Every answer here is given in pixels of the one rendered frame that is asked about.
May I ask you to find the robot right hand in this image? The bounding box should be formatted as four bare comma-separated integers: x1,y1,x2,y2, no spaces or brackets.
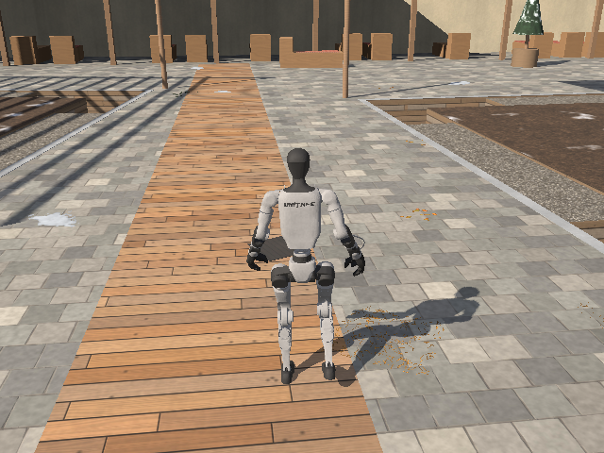
344,253,365,276

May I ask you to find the robot right forearm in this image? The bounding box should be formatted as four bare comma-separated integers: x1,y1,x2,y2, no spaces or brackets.
341,225,361,260

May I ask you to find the robot right upper arm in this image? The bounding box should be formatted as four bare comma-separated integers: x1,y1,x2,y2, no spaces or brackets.
319,189,349,240

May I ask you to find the robot left forearm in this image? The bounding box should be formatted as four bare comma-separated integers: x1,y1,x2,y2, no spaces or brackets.
248,226,265,257

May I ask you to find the left robot shin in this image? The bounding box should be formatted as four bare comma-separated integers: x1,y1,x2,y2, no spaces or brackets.
277,310,292,372

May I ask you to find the robot left hand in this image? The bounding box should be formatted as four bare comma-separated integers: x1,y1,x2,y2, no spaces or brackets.
246,253,268,271

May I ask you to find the robot left upper arm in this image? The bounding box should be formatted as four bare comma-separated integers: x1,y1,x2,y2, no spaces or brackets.
255,190,280,241

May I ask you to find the robot head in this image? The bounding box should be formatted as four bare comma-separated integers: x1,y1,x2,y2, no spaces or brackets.
283,148,315,193

